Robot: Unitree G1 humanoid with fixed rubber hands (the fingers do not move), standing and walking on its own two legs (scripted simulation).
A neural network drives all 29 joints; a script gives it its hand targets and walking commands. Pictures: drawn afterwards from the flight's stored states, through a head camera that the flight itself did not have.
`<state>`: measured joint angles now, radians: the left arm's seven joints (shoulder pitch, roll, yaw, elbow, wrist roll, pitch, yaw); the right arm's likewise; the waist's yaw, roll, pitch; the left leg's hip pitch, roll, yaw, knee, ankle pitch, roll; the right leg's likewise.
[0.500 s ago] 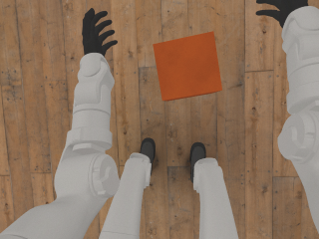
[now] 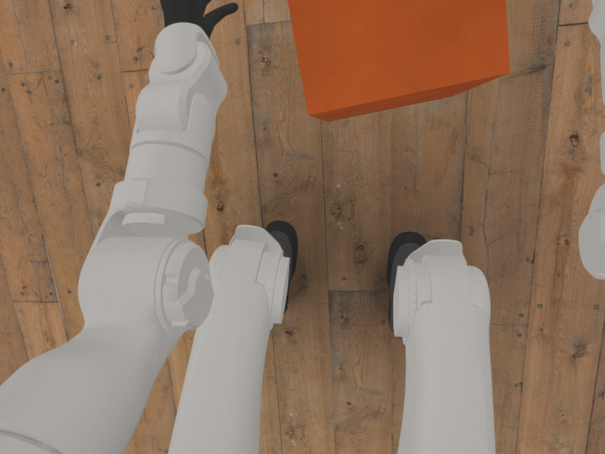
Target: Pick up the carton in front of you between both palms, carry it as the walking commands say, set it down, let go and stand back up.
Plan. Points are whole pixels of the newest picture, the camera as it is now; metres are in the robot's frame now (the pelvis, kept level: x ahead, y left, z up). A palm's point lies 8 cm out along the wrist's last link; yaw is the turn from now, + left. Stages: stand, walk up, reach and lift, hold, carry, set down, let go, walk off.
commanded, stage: reach and lift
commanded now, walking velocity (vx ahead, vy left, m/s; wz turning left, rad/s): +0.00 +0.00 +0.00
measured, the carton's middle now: (384, 26) +0.56 -0.06 -0.33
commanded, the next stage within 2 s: none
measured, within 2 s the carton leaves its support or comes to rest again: leaves its support in 1.14 s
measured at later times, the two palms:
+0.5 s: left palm (231, 31) +0.55 +0.12 -0.26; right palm out of the picture +0.58 -0.23 -0.27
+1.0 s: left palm (249, 27) +0.55 +0.10 -0.25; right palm out of the picture +0.58 -0.20 -0.25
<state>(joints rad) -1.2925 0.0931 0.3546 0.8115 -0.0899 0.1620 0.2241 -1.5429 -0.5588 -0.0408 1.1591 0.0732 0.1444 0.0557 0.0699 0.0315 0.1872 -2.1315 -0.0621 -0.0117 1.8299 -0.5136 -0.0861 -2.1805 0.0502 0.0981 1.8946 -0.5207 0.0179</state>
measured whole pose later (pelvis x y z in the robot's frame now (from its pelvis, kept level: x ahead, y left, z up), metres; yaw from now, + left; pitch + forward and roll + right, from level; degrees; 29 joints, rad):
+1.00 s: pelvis -0.01 -0.01 -0.09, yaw +1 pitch +35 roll +6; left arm -1.55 0.08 0.53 0.99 0.05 0.20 0.18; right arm -1.74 -0.48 0.00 1.27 -0.01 0.21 0.07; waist 0.02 0.07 0.45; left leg -2.20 -0.10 -0.03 2.16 -0.58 -0.12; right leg -2.25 0.00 0.06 2.24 -0.60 -0.02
